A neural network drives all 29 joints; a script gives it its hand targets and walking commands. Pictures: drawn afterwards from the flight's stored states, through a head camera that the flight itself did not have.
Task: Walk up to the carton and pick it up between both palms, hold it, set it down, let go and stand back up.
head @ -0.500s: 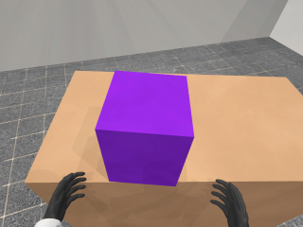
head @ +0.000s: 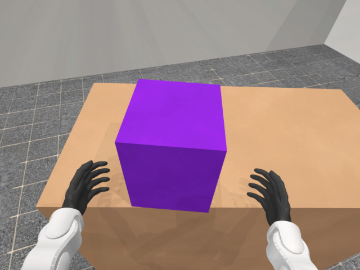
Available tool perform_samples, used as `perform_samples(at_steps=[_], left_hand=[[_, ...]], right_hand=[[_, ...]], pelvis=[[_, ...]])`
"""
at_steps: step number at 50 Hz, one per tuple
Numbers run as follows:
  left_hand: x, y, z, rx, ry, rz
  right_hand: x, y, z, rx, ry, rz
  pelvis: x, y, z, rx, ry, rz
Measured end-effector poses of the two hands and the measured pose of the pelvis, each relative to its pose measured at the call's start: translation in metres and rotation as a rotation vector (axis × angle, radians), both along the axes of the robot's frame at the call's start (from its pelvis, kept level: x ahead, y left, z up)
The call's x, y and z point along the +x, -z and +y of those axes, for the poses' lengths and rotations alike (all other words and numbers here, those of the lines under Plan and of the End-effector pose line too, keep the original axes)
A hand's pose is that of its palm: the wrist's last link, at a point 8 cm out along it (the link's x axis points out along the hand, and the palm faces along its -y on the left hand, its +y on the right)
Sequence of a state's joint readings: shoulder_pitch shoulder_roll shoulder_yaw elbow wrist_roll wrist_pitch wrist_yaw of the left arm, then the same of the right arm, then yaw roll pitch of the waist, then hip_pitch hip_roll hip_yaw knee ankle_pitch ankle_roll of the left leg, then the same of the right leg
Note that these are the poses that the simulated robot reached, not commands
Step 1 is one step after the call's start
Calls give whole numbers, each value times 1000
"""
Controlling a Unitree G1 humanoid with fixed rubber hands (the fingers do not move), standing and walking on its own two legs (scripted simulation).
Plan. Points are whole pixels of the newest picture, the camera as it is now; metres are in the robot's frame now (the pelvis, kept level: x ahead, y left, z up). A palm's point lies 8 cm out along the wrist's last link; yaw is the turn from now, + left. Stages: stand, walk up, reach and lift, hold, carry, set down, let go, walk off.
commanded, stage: reach and lift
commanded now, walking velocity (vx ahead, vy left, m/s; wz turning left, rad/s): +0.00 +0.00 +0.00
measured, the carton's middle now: (174, 147) +0.38 +0.06 +0.06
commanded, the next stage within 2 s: none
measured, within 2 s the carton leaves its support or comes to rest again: neither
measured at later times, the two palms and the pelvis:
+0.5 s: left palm (85, 154) +0.29 +0.24 +0.12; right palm (278, 166) +0.31 -0.16 +0.11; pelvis +0.02 +0.00 +0.00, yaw +0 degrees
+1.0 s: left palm (92, 113) +0.36 +0.23 +0.17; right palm (282, 131) +0.37 -0.16 +0.16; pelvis +0.00 -0.01 +0.00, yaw +1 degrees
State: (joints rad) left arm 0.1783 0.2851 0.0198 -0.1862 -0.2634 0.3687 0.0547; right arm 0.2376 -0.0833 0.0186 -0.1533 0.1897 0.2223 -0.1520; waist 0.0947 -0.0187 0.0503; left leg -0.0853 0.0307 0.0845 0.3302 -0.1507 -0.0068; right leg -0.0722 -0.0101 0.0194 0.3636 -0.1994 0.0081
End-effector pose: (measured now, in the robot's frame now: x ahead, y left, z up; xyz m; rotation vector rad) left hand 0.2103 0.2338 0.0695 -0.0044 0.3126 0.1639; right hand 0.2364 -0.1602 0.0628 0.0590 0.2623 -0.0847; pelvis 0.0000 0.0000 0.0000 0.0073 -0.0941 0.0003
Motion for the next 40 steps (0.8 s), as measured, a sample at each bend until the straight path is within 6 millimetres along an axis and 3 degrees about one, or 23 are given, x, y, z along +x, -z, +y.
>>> perform_samples(at_steps=[24, 32, 40], left_hand=[[75, -49, 2, 1, 22, -18], [95, -75, 3, 39, 20, -47], [116, -85, 3, 22, 14, -29]], right_hand=[[74, -47, -2, 1, -19, -70], [90, -65, -1, 13, -28, -91], [104, -78, -3, 0, -26, -88]], pelvis=[[16, -1, -3, -9, -7, 29], [15, -1, -3, -13, -16, 25], [10, 0, -4, -13, -14, 37]])
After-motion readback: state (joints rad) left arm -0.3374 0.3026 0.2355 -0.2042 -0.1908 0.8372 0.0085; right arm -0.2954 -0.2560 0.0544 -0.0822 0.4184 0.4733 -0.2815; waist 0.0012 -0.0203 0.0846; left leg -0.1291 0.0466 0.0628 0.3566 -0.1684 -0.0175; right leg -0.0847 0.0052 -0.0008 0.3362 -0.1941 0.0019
